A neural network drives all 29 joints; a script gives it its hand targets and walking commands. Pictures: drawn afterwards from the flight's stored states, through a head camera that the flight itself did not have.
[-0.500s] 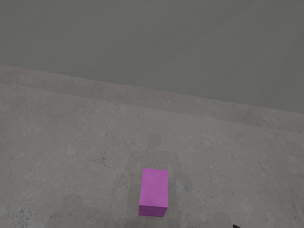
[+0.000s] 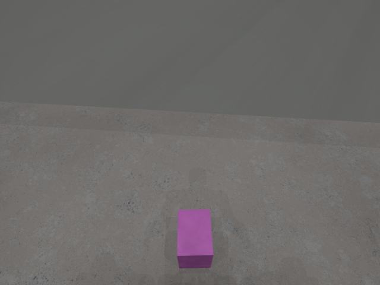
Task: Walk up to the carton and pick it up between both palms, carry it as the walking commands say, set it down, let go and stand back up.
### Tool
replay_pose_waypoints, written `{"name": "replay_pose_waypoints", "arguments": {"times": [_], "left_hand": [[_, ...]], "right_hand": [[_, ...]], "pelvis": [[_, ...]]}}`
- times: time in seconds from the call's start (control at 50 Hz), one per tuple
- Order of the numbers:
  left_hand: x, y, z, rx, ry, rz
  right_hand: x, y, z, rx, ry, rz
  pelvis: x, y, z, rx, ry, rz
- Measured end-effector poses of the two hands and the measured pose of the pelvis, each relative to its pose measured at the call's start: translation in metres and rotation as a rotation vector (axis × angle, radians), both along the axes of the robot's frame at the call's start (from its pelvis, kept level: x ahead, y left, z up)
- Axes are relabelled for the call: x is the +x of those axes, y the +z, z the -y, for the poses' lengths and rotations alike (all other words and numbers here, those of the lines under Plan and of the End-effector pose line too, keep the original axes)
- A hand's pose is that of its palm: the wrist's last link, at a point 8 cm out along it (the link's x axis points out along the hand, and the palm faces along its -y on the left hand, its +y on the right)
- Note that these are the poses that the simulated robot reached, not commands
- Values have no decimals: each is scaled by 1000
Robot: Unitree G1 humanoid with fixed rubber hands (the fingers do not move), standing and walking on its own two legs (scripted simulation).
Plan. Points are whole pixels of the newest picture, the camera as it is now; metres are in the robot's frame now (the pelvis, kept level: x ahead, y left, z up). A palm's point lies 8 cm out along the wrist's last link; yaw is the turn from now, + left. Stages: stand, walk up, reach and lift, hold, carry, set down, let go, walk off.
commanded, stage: walk up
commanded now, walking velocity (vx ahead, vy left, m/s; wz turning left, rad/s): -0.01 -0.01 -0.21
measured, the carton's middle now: (194, 239) +0.45 +0.02 -0.66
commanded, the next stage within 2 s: none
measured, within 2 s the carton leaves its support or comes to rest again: neither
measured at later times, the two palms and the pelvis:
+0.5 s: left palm out of the picture +0.05 +0.24 -0.12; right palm out of the picture +0.04 -0.26 -0.12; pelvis -0.03 -0.01 +0.01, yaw -2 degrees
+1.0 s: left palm out of the picture +0.04 +0.24 -0.12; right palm out of the picture +0.05 -0.28 -0.13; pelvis +0.01 -0.02 +0.00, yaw -2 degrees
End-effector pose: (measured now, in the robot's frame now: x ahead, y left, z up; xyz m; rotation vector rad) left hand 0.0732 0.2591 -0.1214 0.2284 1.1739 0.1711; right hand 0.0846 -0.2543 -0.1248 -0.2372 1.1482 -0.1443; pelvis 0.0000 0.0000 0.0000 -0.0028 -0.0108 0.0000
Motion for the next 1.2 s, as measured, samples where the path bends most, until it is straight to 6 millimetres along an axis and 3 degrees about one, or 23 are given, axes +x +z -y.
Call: {"name": "replay_pose_waypoints", "arguments": {"times": [0.24, 0.34, 0.54, 0.68, 0.76, 0.88, 0.94, 1.02, 1.12, 1.2], "left_hand": [[-24, 9, 23, 36, -14, -29], [-33, 8, 23, 28, -17, -47], [-23, 6, 19, -10, -31, 0], [-30, 3, 18, -15, -26, -14], [-35, 2, 17, -15, -22, -29], [-43, 2, 19, -20, -13, -75], [-39, 1, 22, -14, -12, -79], [-39, 0, 22, -6, 5, -114], [-45, 0, 11, 9, 31, -194], [-31, -9, -1, -1, 36, -206]], "right_hand": [[-16, -10, 27, 30, -45, 2], [-27, -5, 22, 30, -56, -12], [-48, 0, 1, 35, -70, -34], [-53, 0, -6, 43, -71, -37], [-56, -1, -4, 41, -72, -49], [-54, 1, 13, 10, -68, -77], [-49, -2, 23, 0, -69, -90], [-25, -4, 28, -6, -56, -88], [25, -1, 10, 8, -35, -36], [54, 0, -14, 17, -28, -4]], "pelvis": [[-14, 0, 23, 31, -33, 15], [-21, 3, 20, 14, -40, 0], [-31, 8, 9, 1, -41, 4], [-33, 8, 7, -2, -41, 7], [-32, 8, 7, -1, -41, 8], [-20, 9, 10, 2, -41, 0], [-8, 6, 14, 7, -41, -7], [11, 4, 16, 6, -36, -19], [33, 5, 6, -2, -32, -48], [50, 2, -8, -13, -29, -54]]}}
